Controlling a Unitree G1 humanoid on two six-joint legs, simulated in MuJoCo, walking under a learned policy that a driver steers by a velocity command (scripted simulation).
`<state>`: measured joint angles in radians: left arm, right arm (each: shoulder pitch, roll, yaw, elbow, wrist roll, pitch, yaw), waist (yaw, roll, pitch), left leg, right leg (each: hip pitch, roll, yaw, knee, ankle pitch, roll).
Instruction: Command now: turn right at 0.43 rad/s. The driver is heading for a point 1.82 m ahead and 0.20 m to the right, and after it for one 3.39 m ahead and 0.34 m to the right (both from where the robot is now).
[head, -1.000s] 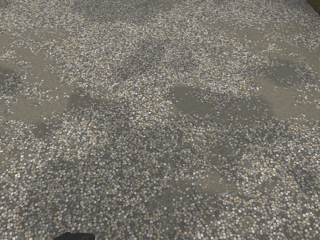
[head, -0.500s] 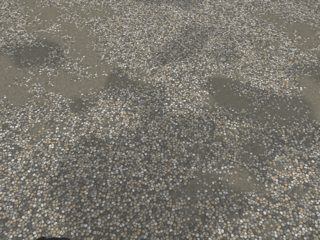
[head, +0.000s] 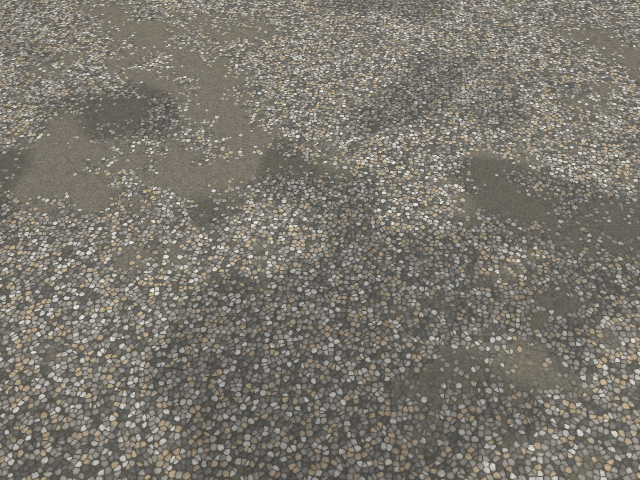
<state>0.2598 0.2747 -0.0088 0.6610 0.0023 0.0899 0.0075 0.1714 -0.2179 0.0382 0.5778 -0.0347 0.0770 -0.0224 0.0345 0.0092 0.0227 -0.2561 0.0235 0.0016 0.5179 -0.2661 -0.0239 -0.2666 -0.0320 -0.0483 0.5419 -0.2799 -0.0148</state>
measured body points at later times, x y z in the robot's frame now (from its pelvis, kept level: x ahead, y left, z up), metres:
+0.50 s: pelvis -0.01 +0.04 -0.01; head +0.03 +0.04 +0.44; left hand +0.20 +0.26 -0.11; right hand +0.10 -0.26 -0.09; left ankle +0.03 +0.14 -0.74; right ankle +0.00 -0.12 -0.73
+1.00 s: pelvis +0.00 +0.01 +0.00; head +0.02 +0.01 +0.45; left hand +0.22 +0.22 -0.09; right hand +0.08 -0.27 -0.10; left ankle +0.03 +0.14 -0.73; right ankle -0.03 -0.13 -0.73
